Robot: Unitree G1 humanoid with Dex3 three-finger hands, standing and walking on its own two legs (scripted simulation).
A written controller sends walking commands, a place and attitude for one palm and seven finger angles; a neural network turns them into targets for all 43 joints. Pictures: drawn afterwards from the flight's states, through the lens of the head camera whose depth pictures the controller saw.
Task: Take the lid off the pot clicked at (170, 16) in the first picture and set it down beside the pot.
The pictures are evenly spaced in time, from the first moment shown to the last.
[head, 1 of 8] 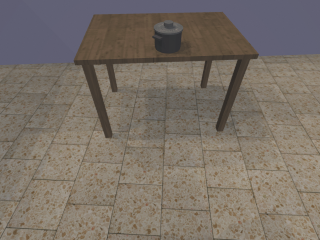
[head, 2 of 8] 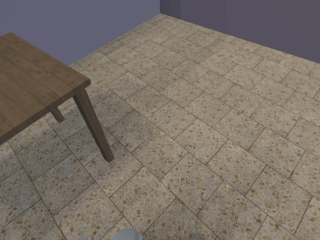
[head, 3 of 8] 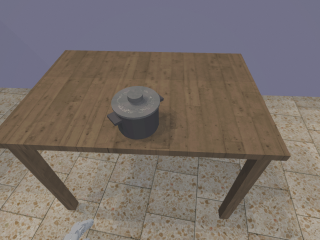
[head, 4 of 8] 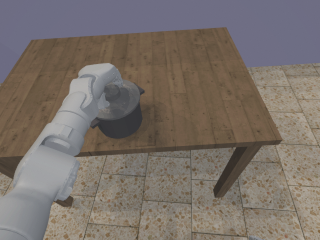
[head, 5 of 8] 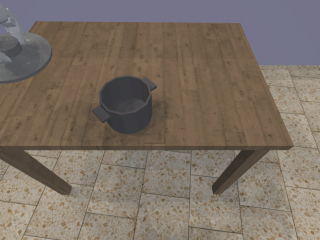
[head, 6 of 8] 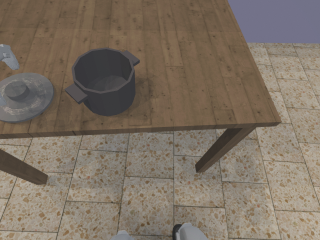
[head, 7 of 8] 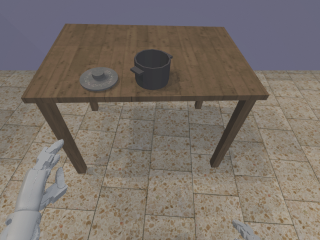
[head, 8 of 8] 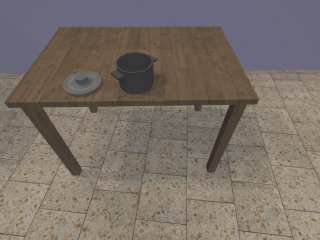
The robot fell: no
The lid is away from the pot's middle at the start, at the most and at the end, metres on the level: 0.00 0.24 0.23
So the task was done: yes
